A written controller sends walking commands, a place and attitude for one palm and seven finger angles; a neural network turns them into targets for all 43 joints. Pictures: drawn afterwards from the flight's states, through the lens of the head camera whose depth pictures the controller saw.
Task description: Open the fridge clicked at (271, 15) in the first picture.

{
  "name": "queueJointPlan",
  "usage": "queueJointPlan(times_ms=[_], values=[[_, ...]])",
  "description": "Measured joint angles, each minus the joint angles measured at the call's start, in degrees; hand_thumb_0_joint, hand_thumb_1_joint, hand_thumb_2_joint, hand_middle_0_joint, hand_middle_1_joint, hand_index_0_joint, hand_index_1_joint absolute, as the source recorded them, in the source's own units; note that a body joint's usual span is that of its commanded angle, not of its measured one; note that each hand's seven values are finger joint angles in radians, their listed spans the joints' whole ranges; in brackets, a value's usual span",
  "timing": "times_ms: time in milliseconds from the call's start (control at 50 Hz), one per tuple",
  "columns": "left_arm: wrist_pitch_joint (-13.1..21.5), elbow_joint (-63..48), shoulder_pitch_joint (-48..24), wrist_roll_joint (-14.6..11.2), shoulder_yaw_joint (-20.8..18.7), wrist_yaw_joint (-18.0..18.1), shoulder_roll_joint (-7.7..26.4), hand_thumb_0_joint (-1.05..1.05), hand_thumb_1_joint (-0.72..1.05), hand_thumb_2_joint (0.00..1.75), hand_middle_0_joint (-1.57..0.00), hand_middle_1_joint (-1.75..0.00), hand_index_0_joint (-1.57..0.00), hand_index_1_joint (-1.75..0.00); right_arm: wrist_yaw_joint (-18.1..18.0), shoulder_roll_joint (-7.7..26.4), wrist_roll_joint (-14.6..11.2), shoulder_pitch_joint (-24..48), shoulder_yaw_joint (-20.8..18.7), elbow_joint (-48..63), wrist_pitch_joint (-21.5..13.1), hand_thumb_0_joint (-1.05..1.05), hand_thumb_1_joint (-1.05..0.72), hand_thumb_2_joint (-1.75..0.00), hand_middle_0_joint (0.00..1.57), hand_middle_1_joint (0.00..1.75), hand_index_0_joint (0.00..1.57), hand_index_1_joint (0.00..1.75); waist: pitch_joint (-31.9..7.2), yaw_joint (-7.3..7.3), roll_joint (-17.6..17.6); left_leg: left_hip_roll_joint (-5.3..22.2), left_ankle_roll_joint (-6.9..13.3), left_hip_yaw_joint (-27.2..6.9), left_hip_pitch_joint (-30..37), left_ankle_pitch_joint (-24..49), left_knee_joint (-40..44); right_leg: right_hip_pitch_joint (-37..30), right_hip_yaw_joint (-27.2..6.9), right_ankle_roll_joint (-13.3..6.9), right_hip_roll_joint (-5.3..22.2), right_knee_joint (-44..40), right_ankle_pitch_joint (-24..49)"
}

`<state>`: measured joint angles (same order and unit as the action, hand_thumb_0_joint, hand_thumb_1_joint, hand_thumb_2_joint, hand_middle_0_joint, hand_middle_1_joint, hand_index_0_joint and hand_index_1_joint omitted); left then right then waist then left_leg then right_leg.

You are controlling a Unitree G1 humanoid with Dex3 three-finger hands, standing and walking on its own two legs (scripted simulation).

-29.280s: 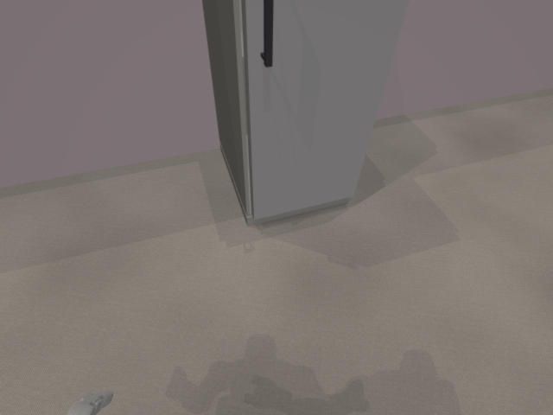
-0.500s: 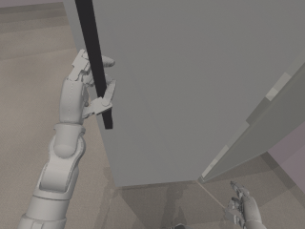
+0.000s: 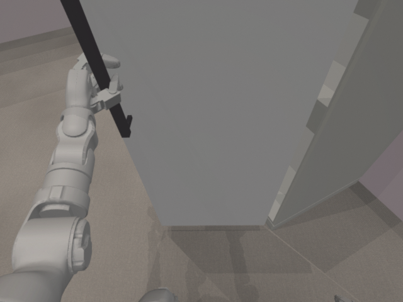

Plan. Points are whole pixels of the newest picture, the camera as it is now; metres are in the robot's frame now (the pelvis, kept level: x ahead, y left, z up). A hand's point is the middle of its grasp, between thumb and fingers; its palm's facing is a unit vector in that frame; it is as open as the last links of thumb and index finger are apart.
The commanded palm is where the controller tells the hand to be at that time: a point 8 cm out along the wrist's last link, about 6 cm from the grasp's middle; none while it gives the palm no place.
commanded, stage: stop walking and hold the door back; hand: left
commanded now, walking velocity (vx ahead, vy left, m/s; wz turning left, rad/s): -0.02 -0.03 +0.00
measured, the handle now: (106, 74) +0.50 +0.18 +0.20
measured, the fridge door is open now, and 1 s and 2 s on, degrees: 62 62 62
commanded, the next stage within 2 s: loosen the grip on the handle in 0.72 s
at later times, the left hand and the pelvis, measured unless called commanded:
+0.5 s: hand (112, 100) +0.44 +0.16 +0.18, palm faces +0.00 -0.99 -0.15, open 5.7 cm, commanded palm +0.42 +0.22 +0.16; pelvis +0.02 +0.07 -0.01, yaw -6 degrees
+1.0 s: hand (108, 90) +0.46 +0.17 +0.19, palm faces +0.02 -1.00 -0.10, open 7.2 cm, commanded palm +0.41 +0.21 +0.17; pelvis +0.00 +0.04 -0.01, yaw -6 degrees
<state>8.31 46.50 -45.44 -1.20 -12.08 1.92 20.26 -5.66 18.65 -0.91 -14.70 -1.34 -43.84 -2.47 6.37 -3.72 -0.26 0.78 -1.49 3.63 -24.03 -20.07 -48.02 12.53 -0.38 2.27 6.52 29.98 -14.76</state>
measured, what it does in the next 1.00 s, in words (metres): steps on the spot: left foot, then right foot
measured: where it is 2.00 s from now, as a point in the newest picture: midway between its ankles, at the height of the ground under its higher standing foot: outside the picture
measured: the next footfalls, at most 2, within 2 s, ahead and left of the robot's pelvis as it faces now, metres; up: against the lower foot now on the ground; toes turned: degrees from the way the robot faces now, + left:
left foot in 0.10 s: +0.09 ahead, +0.15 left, +0.00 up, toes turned +1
right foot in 0.62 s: +0.03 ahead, -0.07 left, +0.00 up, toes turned -8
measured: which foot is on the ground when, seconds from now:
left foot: up 0.00-0.08, down 0.10-1.00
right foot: down 0.00-0.52, up 0.54-0.60, down 0.62-1.00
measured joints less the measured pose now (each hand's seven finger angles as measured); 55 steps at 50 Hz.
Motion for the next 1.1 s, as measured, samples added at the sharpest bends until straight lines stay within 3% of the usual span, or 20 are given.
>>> queueJointPlan(times_ms=[40,100,140,220,280,320,400,460,620,660,820,840,880,960,1000,1100], values=[[0.01,-2.11,1.09,0.05,-0.87,0.13,0.03,-0.08,0.68,0.81,-0.46,-1.4,-0.42,-1.4,-0.06,1.35,0.0,-0.84,-0.97,0.64,-0.23,0.02,-0.91,-0.9,0.2,0.3,0.2,0.3,0.17,-1.08,-0.44,0.3,0.14,1.35,3.32,1.32,7.21,-0.22,-0.64,0.68,0.39,-0.24,0.01],[-0.06,-7.5,3.56,-0.72,-1.19,0.57,-0.86,-0.06,0.7,0.81,-0.46,-1.4,-0.42,-1.4,0.03,2.9,-0.05,-1.83,-2.13,2.2,-0.44,0.02,-0.91,-0.9,0.19,0.3,0.2,0.3,-0.2,-2.38,0.43,1.05,0.32,2.44,9.2,8.78,17.93,0.59,-1.13,1.92,-0.5,1.66,-1.23],[0.44,-11.66,5.4,-1.2,-0.78,0.65,-1.13,-0.05,0.7,0.8,-0.46,-1.4,-0.41,-1.4,0.19,1.82,-0.31,-1.29,-2.79,2.71,-0.2,0.02,-0.91,-0.9,0.19,0.3,0.2,0.3,-0.25,-2.81,-0.24,1.11,1.73,2.97,9.16,7.44,17.55,2.07,-1.57,1.85,-0.58,4.29,-2.52],[1.22,-19.46,9.74,-1.86,0.3,0.94,-2.26,-0.04,0.72,0.8,-0.46,-1.4,-0.36,-1.4,1.46,-2.9,-0.42,-0.79,-0.9,4.79,-0.7,0.02,-0.91,-0.9,0.19,0.3,0.19,0.3,-0.48,-0.68,-0.89,3.05,2.4,4.77,7.96,4.82,15.17,3.84,1.22,-0.39,-3.57,8.14,-7.61],[1.41,-24.08,11.83,-1.65,1.3,1.25,-3.06,-0.05,0.72,0.79,-0.46,-1.4,-0.34,-1.4,2.32,-5.9,-0.17,0.07,1.64,5.9,-1.7,0.02,-0.91,-0.9,0.19,0.3,0.2,0.3,-0.42,1.02,-0.49,3.79,2.11,5.27,6.63,3.95,13.44,1.61,4.07,-1.9,-5.25,3.09,-2.58],[1.88,-26.44,13.4,-1.37,1.46,1.63,-3.62,-0.05,0.71,0.79,-0.46,-1.4,-0.33,-1.4,2.57,-6.87,-0.04,2.14,2.82,5.86,-1.58,0.01,-0.91,-0.9,0.19,0.3,0.2,0.3,0.4,1.27,1.33,4.54,1.94,4.99,6.13,3.31,12.28,1.29,4.4,-2.57,-5.92,2.44,-2.61],[1.85,-27.94,14.52,-1.31,3.29,1.46,-4.67,-0.07,0.69,0.78,-0.46,-1.4,-0.35,-1.4,2.01,-7.86,0.04,5.14,4.02,5.67,-1.07,0.01,-0.9,-0.9,0.2,0.3,0.2,0.3,0.2,2.13,2.68,2.54,1.24,2.05,6.19,2.25,12.08,1.56,4.06,-1.68,-5.19,2.93,-3.25],[1.47,-27.54,14.01,-1.24,5.34,1.18,-5.21,-0.07,0.67,0.78,-0.46,-1.4,-0.37,-1.4,1.32,-8.49,0.31,6.84,4.56,5.11,-0.81,0.01,-0.9,-0.9,0.2,0.3,0.2,0.3,-0.24,2.97,0.89,0.69,3.41,3.01,7.68,3.9,14.6,1.46,3.0,-0.69,-3.57,3.1,-3.28],[1.38,-24.5,11.65,-1.39,7.92,1.76,-5.75,-0.06,0.68,0.79,-0.46,-1.4,-0.37,-1.4,1.49,-8.29,0.6,7.61,4.86,7.33,-0.82,0.01,-0.9,-0.9,0.2,0.3,0.2,0.3,-1.48,4.57,-0.52,0.6,3.99,3.93,7.43,4.97,15.97,1.32,2.11,-1.22,-4.86,1.63,-1.76],[1.32,-23.94,11.2,-1.54,7.78,2.21,-6.11,-0.06,0.69,0.79,-0.46,-1.4,-0.36,-1.4,1.51,-7.56,0.53,7.76,4.77,7.0,-0.67,0.01,-0.9,-0.9,0.2,0.3,0.2,0.3,-1.1,4.73,0.51,1.33,3.7,3.53,7.09,4.9,15.42,0.79,2.5,-1.49,-5.62,0.48,-1.34],[0.61,-21.4,11.29,-2.13,6.81,2.86,-5.53,-0.05,0.71,0.79,-0.46,-1.4,-0.35,-1.4,0.54,-5.79,0.11,5.31,3.64,5.25,0.54,0.01,-0.9,-0.9,0.2,0.3,0.2,0.3,-2.53,3.45,1.01,1.72,3.1,3.28,7.08,6.48,17.18,0.8,2.76,-1.83,-6.13,-1.2,-0.35],[0.31,-20.78,10.43,-0.45,6.27,2.28,-4.75,-0.06,0.69,0.79,-0.46,-1.4,-0.35,-1.4,0.41,-5.81,-0.25,4.79,3.53,5.67,0.34,0.01,-0.9,-0.9,0.2,0.3,0.2,0.3,-1.75,3.45,0.56,1.58,3.12,3.58,7.91,6.7,17.7,0.45,2.47,-1.84,-6.01,-0.97,-0.39],[-0.27,-15.24,6.62,2.26,5.71,-0.14,-2.78,-0.08,0.62,0.79,-0.46,-1.4,-0.35,-1.4,1.54,-6.72,0.42,2.85,2.29,4.95,-1.67,0.01,-0.9,-0.9,0.2,0.3,0.2,0.3,-3.11,2.81,-0.8,1.07,3.05,3.29,7.18,7.67,18.76,1.72,2.83,-2.3,-5.57,-0.31,-0.55],[-2.62,-8.01,2.47,-0.21,1.57,-2.27,-0.29,-0.07,0.5,0.74,-0.46,-1.4,-0.39,-1.4,3.46,-7.04,0.82,-0.65,2.62,4.08,-3.27,0.01,-0.9,-0.9,0.2,0.3,0.2,0.3,-5.93,0.45,-3.4,1.6,2.27,2.69,6.09,8.72,19.46,2.96,3.41,-3.38,-6.17,-0.46,-0.16],[-1.76,-7.18,2.76,-1.16,0.79,-2.13,0.2,-0.05,0.41,0.69,-0.46,-1.4,-0.4,-1.4,4.15,-6.09,0.9,-2.72,2.09,4.33,-3.99,0.01,-0.9,-0.9,0.2,0.3,0.2,0.3,-6.33,-0.15,-3.13,2.18,1.92,2.54,5.83,8.41,18.81,2.9,3.52,-3.75,-6.73,-0.55,-0.03],[2.32,-7.98,5.39,-0.16,0.23,0.37,0.23,-0.02,0.06,0.51,-0.45,-1.39,-0.33,-1.35,5.74,-2.89,1.14,-5.86,0.21,3.53,-3.67,0.01,-0.9,-0.9,0.2,0.3,0.2,0.3,-6.3,-1.09,-0.35,2.61,1.88,1.85,3.69,7.51,16.55,4.43,4.13,-3.91,-7.05,0.83,-0.65]])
